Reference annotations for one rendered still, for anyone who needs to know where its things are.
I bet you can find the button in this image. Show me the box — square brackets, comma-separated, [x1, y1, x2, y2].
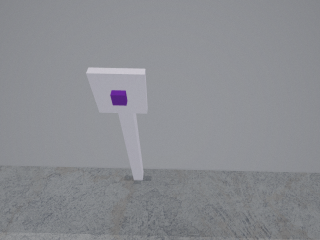
[110, 90, 128, 106]

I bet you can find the panel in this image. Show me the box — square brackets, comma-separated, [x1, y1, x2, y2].
[86, 67, 148, 181]

